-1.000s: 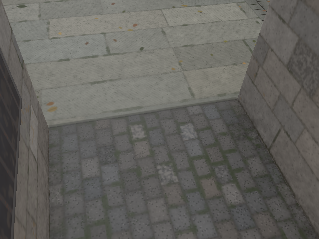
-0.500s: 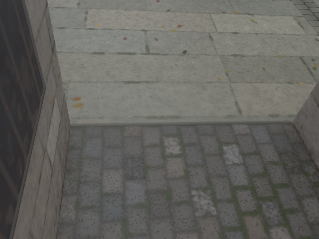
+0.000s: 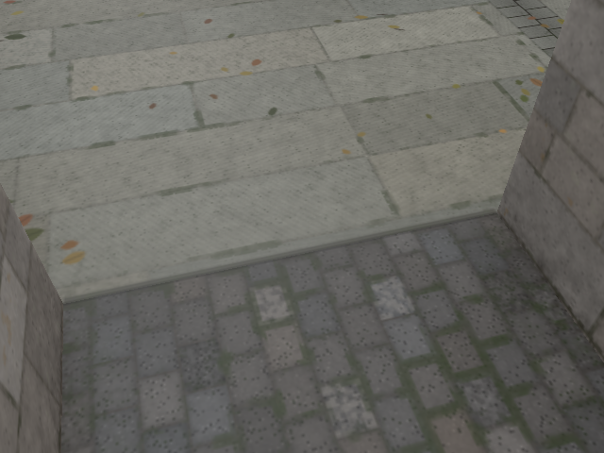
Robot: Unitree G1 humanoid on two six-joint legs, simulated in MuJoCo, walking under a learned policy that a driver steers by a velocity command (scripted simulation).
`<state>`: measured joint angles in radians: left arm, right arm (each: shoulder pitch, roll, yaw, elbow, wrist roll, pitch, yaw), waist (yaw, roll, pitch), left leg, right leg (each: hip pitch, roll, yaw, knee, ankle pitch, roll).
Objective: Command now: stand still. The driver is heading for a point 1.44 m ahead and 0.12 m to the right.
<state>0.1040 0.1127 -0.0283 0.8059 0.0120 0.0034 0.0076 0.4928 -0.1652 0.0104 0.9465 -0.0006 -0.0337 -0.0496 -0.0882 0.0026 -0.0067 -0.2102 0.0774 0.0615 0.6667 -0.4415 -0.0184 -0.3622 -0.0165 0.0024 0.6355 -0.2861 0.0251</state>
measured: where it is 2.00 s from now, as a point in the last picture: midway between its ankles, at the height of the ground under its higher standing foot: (333, 294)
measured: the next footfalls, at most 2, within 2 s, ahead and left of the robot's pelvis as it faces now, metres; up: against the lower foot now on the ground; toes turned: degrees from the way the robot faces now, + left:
left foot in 0.32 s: +0.11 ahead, +0.07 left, +0.00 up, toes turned +1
right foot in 0.76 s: +0.45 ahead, -0.13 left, +0.00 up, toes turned -4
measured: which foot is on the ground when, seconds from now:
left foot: down 0.00-0.04, up 0.06-0.30, down 0.32-0.76, up 0.78-1.00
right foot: down 0.00-0.32, up 0.34-0.74, down 0.76-1.00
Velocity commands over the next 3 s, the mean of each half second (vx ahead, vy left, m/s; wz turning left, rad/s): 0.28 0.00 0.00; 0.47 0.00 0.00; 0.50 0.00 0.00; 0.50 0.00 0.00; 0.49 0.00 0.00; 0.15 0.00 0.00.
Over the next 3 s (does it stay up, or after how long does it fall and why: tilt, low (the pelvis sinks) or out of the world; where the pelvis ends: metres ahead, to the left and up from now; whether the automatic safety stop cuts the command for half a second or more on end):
stays up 1.35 -0.17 0.02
